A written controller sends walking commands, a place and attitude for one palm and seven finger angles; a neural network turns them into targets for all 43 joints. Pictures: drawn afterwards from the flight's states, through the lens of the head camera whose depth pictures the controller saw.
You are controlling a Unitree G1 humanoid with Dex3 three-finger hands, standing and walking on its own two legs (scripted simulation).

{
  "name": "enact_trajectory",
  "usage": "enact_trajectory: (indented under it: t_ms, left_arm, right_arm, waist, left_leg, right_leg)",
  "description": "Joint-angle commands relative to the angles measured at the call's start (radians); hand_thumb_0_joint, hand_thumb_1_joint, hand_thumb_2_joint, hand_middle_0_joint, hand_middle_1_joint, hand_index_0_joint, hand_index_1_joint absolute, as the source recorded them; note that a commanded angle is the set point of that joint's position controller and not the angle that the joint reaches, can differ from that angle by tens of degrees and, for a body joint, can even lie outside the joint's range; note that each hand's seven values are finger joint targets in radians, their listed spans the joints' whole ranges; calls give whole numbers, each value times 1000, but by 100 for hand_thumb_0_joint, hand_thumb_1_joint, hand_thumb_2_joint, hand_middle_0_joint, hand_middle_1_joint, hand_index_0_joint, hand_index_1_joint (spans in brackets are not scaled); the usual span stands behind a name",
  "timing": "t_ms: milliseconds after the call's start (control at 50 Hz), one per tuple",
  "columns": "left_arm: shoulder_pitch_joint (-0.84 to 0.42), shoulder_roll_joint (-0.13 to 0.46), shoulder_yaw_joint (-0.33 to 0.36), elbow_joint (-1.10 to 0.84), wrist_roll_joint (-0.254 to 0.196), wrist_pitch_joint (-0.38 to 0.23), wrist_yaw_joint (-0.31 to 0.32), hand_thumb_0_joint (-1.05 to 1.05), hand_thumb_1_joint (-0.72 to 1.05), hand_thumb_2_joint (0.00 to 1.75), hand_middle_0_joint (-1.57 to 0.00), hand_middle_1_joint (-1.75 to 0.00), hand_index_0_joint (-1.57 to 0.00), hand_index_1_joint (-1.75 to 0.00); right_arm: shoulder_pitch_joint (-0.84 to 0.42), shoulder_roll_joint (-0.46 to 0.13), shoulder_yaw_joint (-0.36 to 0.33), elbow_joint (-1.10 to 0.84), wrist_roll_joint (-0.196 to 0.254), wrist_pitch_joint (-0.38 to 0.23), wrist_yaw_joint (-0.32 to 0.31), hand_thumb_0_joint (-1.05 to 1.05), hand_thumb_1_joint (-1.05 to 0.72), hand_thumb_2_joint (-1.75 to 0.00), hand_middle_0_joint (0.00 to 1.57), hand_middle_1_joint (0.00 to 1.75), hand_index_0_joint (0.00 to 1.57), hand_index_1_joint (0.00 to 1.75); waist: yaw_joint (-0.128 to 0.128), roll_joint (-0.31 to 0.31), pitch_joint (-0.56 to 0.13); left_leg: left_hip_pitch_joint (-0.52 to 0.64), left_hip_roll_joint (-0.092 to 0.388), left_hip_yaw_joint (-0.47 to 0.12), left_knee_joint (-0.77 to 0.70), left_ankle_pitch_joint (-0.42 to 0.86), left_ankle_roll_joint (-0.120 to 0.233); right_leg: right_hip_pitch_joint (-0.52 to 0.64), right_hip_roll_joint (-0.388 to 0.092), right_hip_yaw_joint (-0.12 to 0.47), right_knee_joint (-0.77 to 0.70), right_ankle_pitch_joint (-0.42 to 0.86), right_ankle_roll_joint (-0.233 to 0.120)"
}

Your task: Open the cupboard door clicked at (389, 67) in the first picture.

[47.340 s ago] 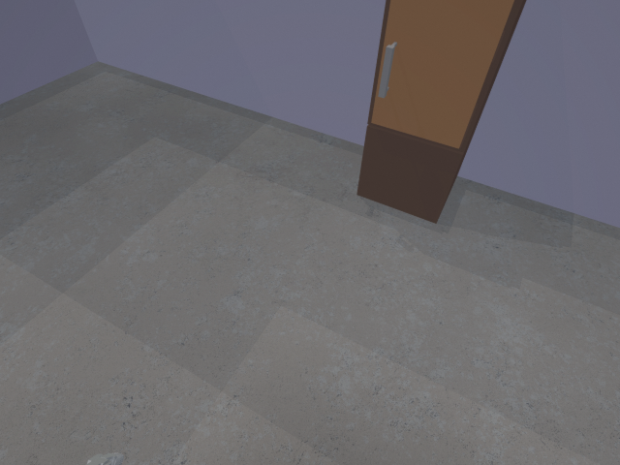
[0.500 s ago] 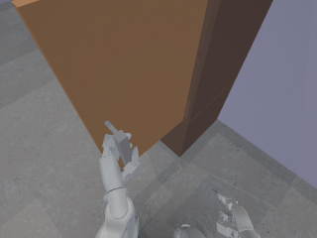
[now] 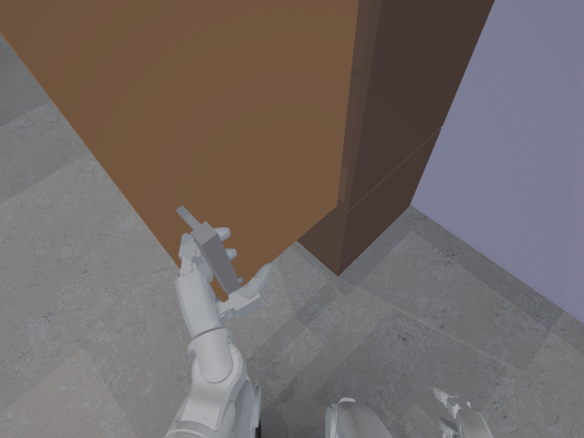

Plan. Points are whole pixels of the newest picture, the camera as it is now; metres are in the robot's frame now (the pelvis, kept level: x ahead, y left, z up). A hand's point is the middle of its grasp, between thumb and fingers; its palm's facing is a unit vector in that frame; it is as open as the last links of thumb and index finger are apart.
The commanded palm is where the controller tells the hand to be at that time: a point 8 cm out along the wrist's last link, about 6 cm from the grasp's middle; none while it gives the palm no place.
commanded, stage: open thumb and fingers to let go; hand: left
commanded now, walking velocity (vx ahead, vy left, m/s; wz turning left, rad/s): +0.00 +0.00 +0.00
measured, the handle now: (210, 254) +0.37 +0.13 +0.01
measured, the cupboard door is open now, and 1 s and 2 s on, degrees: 89 91 91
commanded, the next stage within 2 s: slide the hand sideways off the handle in 0.46 s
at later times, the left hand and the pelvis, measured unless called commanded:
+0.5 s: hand (237, 277) +0.33 +0.08 +0.02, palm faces +0.31 -0.95 -0.02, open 14.9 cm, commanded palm +0.29 +0.13 +0.02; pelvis +0.00 +0.04 +0.00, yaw -2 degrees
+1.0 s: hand (232, 307) +0.29 +0.09 +0.02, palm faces -0.08 -1.00 +0.01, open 16.3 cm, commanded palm +0.26 +0.15 +0.02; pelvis -0.01 +0.06 -0.01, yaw -3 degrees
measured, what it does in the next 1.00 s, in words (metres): shifts its weight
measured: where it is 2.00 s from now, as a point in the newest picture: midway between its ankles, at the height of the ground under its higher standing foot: outside the picture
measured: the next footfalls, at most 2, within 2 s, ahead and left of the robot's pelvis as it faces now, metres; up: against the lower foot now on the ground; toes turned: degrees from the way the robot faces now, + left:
none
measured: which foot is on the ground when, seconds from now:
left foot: down 0.00-1.00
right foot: down 0.00-1.00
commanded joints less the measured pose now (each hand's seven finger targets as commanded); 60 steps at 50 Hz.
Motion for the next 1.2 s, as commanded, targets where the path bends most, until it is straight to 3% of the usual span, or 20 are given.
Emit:
enact_trajectory:
  t_ms: [0,60,140,280,420,540,560,580,600,620,640,680,720,760,820,840,880,1000,1060,1180]
  left_arm:
    - [-220,2,-12,-175,22,-81,13,0,-43,33,-30,-121,-30,-121]
    - [-242,8,2,-161,20,-84,23,0,-50,30,-30,-120,-30,-120]
    - [-246,25,24,-135,19,-74,30,0,-50,30,-27,-100,-27,-100]
    - [-279,-36,-23,-126,39,-74,49,0,-50,30,-21,-65,-21,-65]
    - [-297,-74,-40,-110,59,-60,81,0,-50,30,-15,-30,-15,-30]
    - [-321,-113,-67,-115,65,-38,93,0,-50,30,-15,-30,-15,-30]
    - [-273,-6,-300,-123,180,-74,-115,0,-50,30,-15,-30,-15,-30]
    - [-337,50,-238,-189,135,-126,-216,0,-50,30,-15,-30,-15,-30]
    - [-352,77,-243,-221,114,-154,-297,0,-50,30,-15,-30,-15,-30]
    - [-348,75,-253,-224,78,-169,-371,0,-50,30,-15,-30,-15,-30]
    - [-368,58,-248,-268,24,-175,-414,0,-50,30,-15,-30,-15,-30]
    - [-273,9,-226,-245,-82,-147,-442,0,-50,30,-15,-30,-15,-30]
    - [-221,-4,-193,-241,-140,-111,-425,0,-50,30,-15,-30,-15,-30]
    - [-169,-10,-189,-249,-131,-91,-392,0,-50,30,-15,-30,-15,-30]
    - [-146,42,-169,-254,-59,-93,-343,0,-50,30,-15,-30,-15,-30]
    - [-122,66,-157,-269,-27,-100,-330,0,-50,30,-15,-30,-15,-30]
    - [-89,55,-164,-273,-11,-105,-319,0,-50,30,-15,-30,-15,-30]
    - [-3,90,-135,-330,-35,-103,-340,0,-50,30,-15,-30,-15,-30]
    - [52,97,-140,-403,-54,-110,-359,0,-50,30,-15,-30,-15,-30]
    - [107,128,-138,-434,-72,-133,-411,0,-50,30,-15,-30,-15,-30]
  right_arm:
    - [-36,-65,-19,-124,1,-52,-1,0,-90,-90,20,30,20,30]
    - [-39,-66,-19,-125,0,-54,-2,0,-90,-90,20,30,20,30]
    - [-30,-67,-16,-126,-1,-50,-4,0,-90,-90,20,30,20,30]
    - [-37,-69,-16,-129,-5,-48,1,0,-90,-90,20,30,20,30]
    - [-54,-66,-9,-139,-11,-47,4,0,-90,-90,20,30,20,30]
    - [-70,-67,-6,-142,-9,-47,7,0,-90,-90,20,30,20,30]
    - [0,-112,-11,-142,-2,-23,17,0,-90,-90,20,30,20,30]
    - [-1,-100,-20,-162,8,-13,18,0,-90,-90,20,30,20,30]
    - [-9,-107,-20,-177,16,-7,17,0,-90,-90,20,30,20,30]
    - [-11,-109,-19,-188,29,-3,14,0,-90,-90,20,30,20,30]
    - [-8,-113,-20,-205,40,-3,13,0,-90,-90,20,30,20,30]
    - [-24,-112,-14,-228,62,-2,14,0,-90,-90,20,30,20,30]
    - [-25,-116,-12,-244,70,8,15,0,-90,-90,20,30,20,30]
    - [-27,-117,-12,-259,69,17,24,0,-90,-90,20,30,20,30]
    - [-20,-120,-16,-264,59,33,33,0,-90,-90,20,30,20,30]
    - [-19,-123,-18,-271,54,36,35,0,-90,-90,20,30,20,30]
    - [-24,-118,-18,-279,54,45,41,0,-90,-90,20,30,20,30]
    - [-40,-114,-12,-299,59,62,30,0,-90,-90,20,30,20,30]
    - [-47,-110,-9,-309,63,57,26,0,-90,-90,20,30,20,30]
    - [-52,-108,-6,-303,64,38,11,0,-90,-90,20,30,20,30]
  waist:
    - [-25,-151,-301]
    - [-20,-138,-305]
    - [-17,-149,-306]
    - [-24,-112,-320]
    - [-12,-71,-330]
    - [-12,-56,-327]
    - [-119,-100,-280]
    - [-82,-75,-311]
    - [-77,-38,-345]
    - [-81,-29,-341]
    - [-70,31,-360]
    - [-44,22,-341]
    - [-31,-35,-319]
    - [-21,-27,-316]
    - [-24,-87,-288]
    - [-5,-66,-305]
    - [-1,-61,-297]
    - [14,-62,-289]
    - [22,-27,-302]
    - [-8,-64,-237]
  left_leg:
    - [144,-34,-4,-10,103,52]
    - [151,-34,-1,-14,91,54]
    - [153,-32,0,-22,100,55]
    - [258,-28,3,-50,135,60]
    - [317,-26,1,-68,157,59]
    - [348,-18,-18,-84,155,55]
    - [337,-21,-11,-45,144,73]
    - [322,-26,-13,-34,150,78]
    - [343,-28,-14,-30,138,78]
    - [364,-27,-21,-32,120,78]
    - [418,-23,-28,-42,126,75]
    - [455,-18,-40,-72,114,66]
    - [444,-14,-46,-92,116,63]
    - [444,-12,-50,-102,128,60]
    - [376,-15,-41,-81,109,67]
    - [372,-16,-45,-78,122,64]
    - [373,-17,-38,-80,111,62]
    - [370,-18,-26,-88,103,62]
    - [384,-18,-28,-91,112,59]
    - [323,-21,-29,-63,83,69]
  right_leg:
    - [242,-91,269,-314,564,157]
    - [224,-87,266,-320,508,153]
    - [237,-81,262,-321,510,152]
    - [145,-43,162,-282,472,127]
    - [89,-14,101,-255,395,101]
    - [46,0,67,-237,334,87]
    - [12,-17,102,-243,391,100]
    - [36,-23,115,-234,420,93]
    - [31,-22,122,-225,409,89]
    - [4,-19,119,-228,373,86]
    - [-25,-15,112,-222,342,79]
    - [-37,-4,87,-233,297,77]
    - [-18,2,75,-238,293,80]
    - [-27,0,62,-221,293,80]
    - [-21,0,74,-212,283,83]
    - [-19,0,72,-192,285,77]
    - [-23,-1,73,-194,276,77]
    - [5,2,83,-209,277,78]
    - [9,2,81,-202,280,77]
    - [-7,2,90,-207,271,86]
